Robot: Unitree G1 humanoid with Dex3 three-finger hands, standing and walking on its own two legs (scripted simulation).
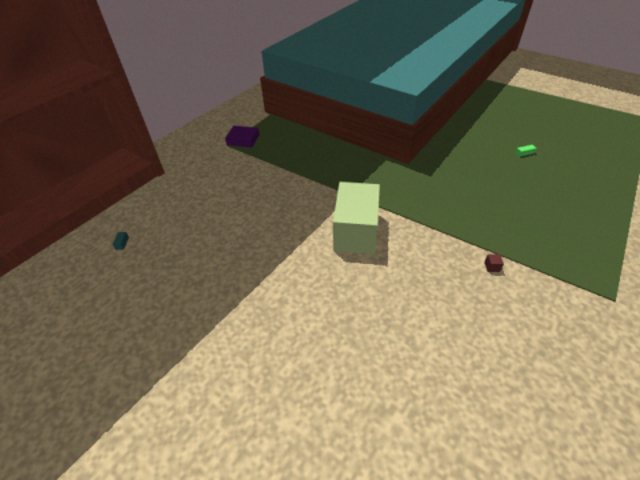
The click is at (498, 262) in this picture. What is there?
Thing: cube
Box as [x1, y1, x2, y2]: [484, 254, 503, 271]
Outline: 488,254 484,262 487,271 499,271 503,264 500,255
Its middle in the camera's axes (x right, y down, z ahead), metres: +0.68 +0.08 +1.58
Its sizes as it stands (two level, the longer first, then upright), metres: 0.050 0.050 0.050
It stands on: the floor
